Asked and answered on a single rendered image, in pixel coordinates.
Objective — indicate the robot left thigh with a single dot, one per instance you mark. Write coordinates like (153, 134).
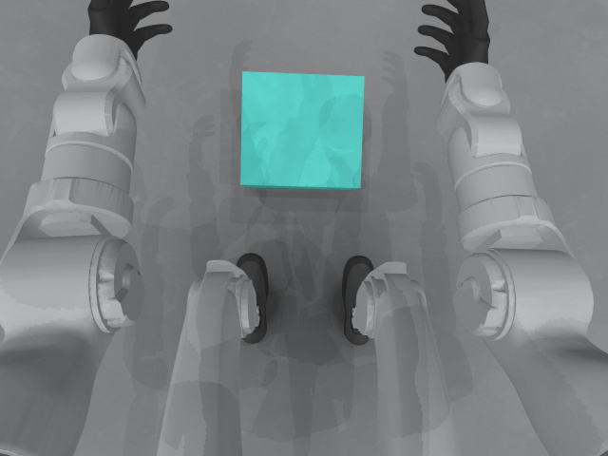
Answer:
(202, 416)

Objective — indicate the right robot forearm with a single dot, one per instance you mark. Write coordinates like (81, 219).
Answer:
(498, 203)

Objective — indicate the carton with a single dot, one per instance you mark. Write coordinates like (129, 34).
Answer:
(301, 131)

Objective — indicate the left robot forearm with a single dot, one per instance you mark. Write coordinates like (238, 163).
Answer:
(84, 189)

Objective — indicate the left robot hand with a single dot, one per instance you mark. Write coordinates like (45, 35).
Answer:
(116, 18)

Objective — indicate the right robot hand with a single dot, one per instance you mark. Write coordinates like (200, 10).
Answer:
(469, 41)

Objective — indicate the right robot foot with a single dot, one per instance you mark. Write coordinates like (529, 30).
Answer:
(356, 270)

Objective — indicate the left robot upper arm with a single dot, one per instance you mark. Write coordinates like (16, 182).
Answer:
(62, 299)

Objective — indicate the right robot upper arm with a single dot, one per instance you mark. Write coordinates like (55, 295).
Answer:
(532, 309)

